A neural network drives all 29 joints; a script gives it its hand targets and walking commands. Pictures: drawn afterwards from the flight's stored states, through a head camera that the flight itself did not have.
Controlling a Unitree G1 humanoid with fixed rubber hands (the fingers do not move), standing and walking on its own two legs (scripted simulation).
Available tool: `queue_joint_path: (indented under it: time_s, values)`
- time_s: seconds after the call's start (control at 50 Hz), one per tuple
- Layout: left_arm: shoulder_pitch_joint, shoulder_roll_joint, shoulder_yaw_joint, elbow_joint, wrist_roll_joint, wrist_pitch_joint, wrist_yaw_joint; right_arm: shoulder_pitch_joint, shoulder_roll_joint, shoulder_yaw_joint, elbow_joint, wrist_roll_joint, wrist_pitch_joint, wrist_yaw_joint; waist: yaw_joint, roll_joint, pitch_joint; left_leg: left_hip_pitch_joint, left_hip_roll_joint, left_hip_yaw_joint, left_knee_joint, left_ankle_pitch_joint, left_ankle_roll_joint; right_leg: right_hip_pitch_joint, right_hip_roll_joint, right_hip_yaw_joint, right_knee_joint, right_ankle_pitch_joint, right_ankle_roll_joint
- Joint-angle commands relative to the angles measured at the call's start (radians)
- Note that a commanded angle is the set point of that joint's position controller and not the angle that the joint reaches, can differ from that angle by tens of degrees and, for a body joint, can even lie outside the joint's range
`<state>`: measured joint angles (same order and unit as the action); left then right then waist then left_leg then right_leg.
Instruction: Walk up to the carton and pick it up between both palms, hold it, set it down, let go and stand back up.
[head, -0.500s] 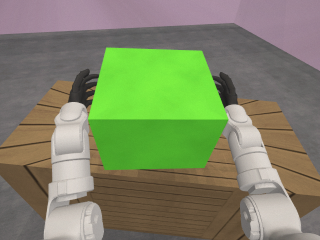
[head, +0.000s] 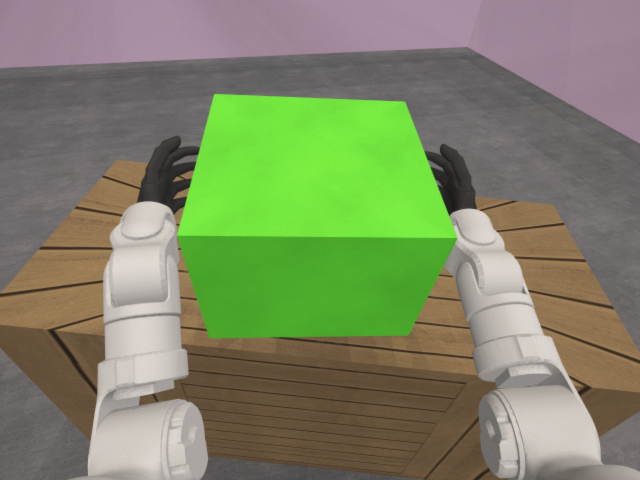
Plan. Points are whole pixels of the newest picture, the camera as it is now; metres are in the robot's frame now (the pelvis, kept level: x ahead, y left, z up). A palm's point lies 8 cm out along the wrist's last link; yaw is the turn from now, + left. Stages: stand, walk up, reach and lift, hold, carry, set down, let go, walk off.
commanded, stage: hold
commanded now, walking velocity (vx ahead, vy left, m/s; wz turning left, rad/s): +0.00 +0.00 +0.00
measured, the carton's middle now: (311, 214) +0.41 +0.00 +0.14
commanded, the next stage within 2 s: set down in 0.80 s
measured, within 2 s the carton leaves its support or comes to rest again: neither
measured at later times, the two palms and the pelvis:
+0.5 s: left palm (158, 205) +0.36 +0.18 +0.19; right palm (455, 209) +0.37 -0.17 +0.19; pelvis +0.00 +0.00 +0.00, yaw +0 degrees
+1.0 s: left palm (159, 197) +0.36 +0.18 +0.20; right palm (459, 203) +0.37 -0.17 +0.20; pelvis +0.00 +0.00 +0.00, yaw +0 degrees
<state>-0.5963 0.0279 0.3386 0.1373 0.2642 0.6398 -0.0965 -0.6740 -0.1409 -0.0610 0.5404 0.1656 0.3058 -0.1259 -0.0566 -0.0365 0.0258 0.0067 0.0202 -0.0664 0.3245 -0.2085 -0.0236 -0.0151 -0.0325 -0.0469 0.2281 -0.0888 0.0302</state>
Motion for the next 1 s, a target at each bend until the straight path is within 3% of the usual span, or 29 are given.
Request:
queue_joint_path:
  time_s: [0.0, 0.84, 0.92, 0.98]
  values:
    - [-0.521, -0.5, -0.454, -0.08, -0.132, -0.045, -0.125, -0.628, 0.553, 0.344, -0.291, 0.076, -0.059, 0.116, -0.007, 0.051, -0.346, -0.072, -0.085, 0.099, -0.039, 0.338, -0.034, 0.229, 0.097, -0.037, 0.016, 0.076, -0.017]
    - [-0.533, -0.499, -0.464, -0.093, -0.144, -0.056, -0.128, -0.64, 0.561, 0.35, -0.319, 0.076, -0.071, 0.111, -0.009, 0.049, -0.367, -0.07, -0.089, 0.101, -0.033, 0.344, -0.034, 0.242, 0.094, -0.038, 0.023, 0.102, -0.012]
    - [-0.559, -0.497, -0.478, -0.084, -0.163, -0.11, -0.133, -0.659, 0.558, 0.33, -0.349, 0.048, -0.121, 0.115, -0.016, 0.052, -0.401, -0.064, -0.095, 0.103, -0.029, 0.33, -0.039, 0.256, 0.09, -0.046, 0.034, 0.128, -0.005]
    - [-0.546, -0.464, -0.426, -0.002, -0.133, -0.164, -0.148, -0.631, 0.53, 0.26, -0.299, -0.03, -0.18, 0.13, -0.016, 0.042, -0.353, -0.087, -0.092, 0.113, -0.059, 0.226, -0.029, 0.255, 0.077, -0.06, 0.027, 0.074, -0.001]
